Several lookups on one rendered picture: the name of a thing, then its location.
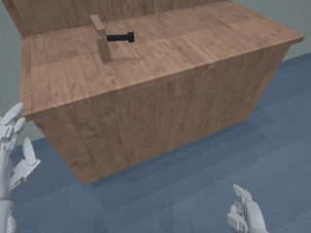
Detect left robot forearm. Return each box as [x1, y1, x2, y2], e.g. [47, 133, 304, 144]
[0, 199, 17, 233]

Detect robot left hand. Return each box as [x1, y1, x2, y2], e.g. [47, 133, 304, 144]
[0, 102, 41, 201]

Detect robot right hand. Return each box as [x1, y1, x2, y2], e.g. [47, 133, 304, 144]
[227, 184, 266, 233]

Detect counter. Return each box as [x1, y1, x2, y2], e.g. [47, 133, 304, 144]
[1, 0, 305, 185]

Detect tap lever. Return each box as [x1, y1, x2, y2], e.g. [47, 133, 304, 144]
[106, 32, 135, 43]

